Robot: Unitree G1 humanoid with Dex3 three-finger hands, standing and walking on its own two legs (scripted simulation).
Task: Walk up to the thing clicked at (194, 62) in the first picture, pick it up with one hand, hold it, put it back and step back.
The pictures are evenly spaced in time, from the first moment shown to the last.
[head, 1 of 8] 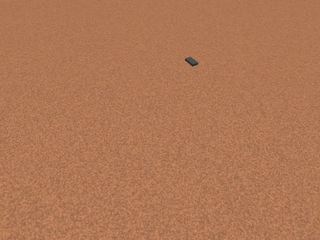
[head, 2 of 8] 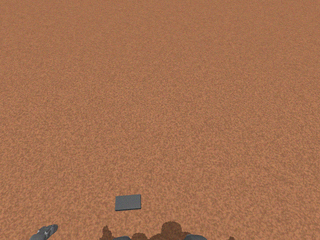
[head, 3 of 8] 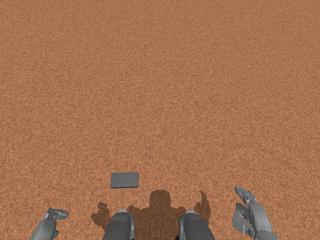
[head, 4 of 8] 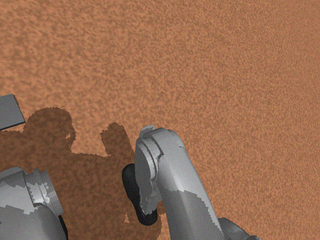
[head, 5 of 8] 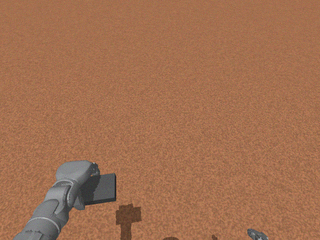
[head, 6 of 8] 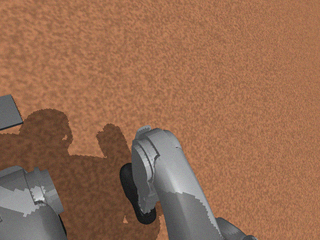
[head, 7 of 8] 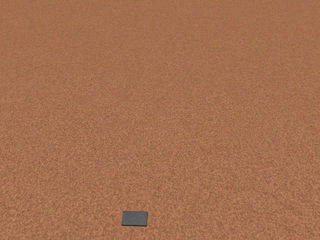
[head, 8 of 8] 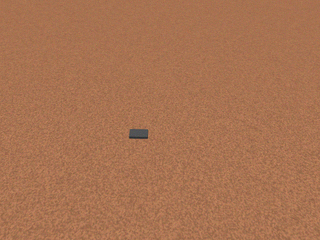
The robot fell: no
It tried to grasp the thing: yes
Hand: left
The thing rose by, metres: 0.67
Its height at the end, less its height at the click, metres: +0.00
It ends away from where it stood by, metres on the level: 0.01
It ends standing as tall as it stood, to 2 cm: yes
